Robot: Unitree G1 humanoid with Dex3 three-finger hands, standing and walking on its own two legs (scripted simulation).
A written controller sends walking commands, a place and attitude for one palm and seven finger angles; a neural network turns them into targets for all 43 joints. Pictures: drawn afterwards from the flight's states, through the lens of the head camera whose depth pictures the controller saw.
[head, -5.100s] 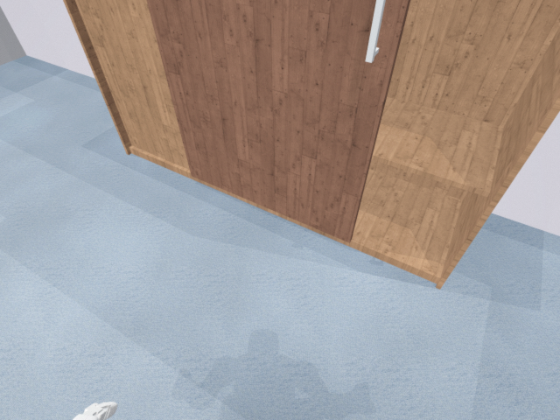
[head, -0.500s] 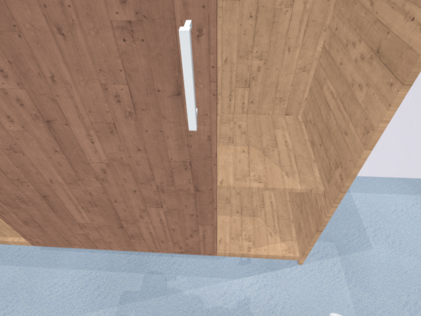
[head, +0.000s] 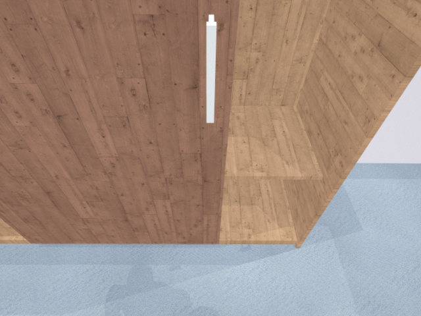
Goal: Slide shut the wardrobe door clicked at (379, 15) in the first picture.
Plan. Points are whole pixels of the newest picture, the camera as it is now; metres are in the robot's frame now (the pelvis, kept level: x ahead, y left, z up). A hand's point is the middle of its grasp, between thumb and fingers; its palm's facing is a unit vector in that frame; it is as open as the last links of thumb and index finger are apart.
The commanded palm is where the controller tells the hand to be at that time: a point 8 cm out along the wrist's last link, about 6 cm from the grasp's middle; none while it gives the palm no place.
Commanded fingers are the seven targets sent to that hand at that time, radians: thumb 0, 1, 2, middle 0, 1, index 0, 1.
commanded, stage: come to a stop and stand still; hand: left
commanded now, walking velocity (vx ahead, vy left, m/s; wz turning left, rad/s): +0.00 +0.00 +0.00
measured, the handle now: (210, 74) +0.54 +0.03 +0.20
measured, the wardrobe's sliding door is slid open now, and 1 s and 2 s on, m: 0.39 0.39 0.39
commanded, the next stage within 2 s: look again from close up in 1.86 s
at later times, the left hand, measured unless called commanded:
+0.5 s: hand out of the picture +0.01 +0.16 -0.17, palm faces +0.02 -0.99 -0.17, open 7.3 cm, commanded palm none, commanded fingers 0.00 0.90 0.90 -0.20 -0.30 -0.20 -0.30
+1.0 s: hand out of the picture +0.04 +0.13 -0.17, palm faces +0.01 -0.98 -0.19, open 7.3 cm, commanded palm none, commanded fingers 0.00 0.90 0.90 -0.20 -0.30 -0.20 -0.30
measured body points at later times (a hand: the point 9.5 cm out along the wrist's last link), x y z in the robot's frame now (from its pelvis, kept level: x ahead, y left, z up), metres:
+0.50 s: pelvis +0.03 +0.00 +0.00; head +0.04 +0.00 +0.45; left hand +0.01 +0.21 -0.16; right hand +0.04 -0.22 -0.16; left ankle +0.03 +0.04 -0.74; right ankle +0.03 -0.13 -0.74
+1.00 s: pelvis +0.06 -0.03 +0.01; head +0.06 -0.04 +0.46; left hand +0.05 +0.19 -0.15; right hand +0.05 -0.24 -0.16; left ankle +0.03 +0.04 -0.74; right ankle +0.03 -0.13 -0.74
